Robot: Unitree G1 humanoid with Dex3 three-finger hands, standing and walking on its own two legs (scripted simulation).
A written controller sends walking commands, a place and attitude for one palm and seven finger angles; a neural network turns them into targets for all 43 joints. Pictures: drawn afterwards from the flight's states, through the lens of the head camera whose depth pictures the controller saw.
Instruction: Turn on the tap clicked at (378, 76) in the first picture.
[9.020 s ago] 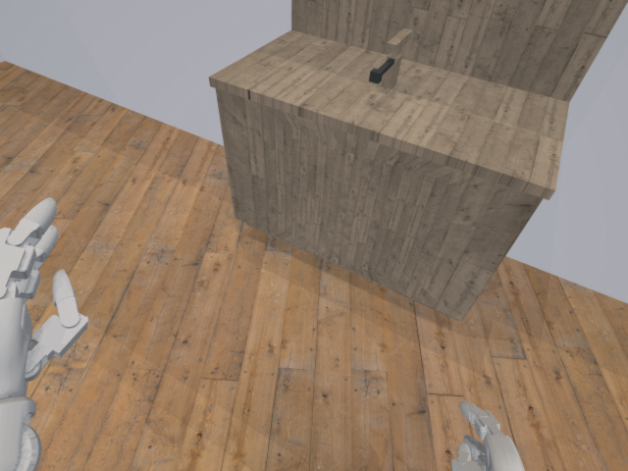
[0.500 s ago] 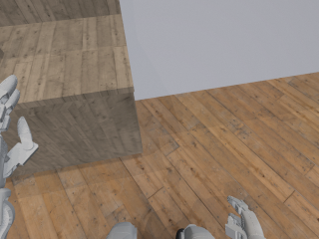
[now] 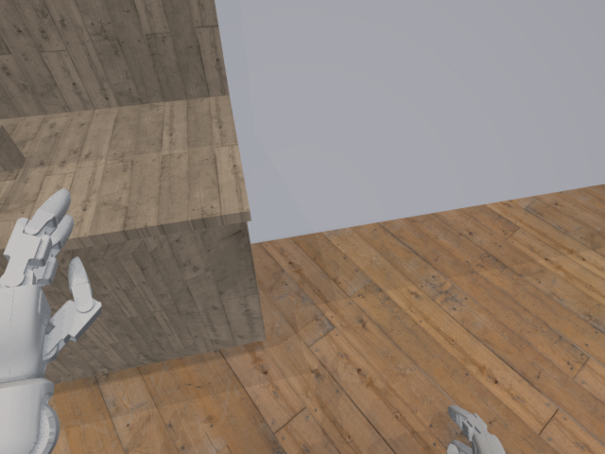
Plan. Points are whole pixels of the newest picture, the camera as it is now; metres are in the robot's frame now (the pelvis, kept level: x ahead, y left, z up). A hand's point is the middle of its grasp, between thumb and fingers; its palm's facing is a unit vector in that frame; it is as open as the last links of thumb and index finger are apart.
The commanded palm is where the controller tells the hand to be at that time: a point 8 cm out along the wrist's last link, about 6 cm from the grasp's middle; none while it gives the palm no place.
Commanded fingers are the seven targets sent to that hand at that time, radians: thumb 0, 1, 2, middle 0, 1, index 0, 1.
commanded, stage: take the last steps up to it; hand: left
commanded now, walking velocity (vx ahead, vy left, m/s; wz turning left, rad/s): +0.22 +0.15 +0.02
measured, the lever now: out of the picture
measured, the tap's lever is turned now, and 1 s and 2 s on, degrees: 0 0 0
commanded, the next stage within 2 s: come to a stop and stand still in 0.58 s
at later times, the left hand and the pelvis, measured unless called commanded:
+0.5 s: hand (47, 247) +0.28 +0.28 +0.18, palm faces +0.33 -0.80 -0.50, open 7.4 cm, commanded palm +0.22 +0.35 +0.18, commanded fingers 0.00 0.90 0.90 -0.20 -0.30 -0.20 -0.30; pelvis +0.06 +0.07 -0.01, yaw +0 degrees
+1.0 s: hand out of the picture +0.35 +0.38 +0.19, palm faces +0.35 -0.84 -0.41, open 7.4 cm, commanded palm +0.28 +0.42 +0.18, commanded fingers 0.00 0.90 0.90 -0.20 -0.30 -0.20 -0.30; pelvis +0.11 +0.15 +0.01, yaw -2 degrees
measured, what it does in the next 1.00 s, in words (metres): steps to the left: left foot, then right foot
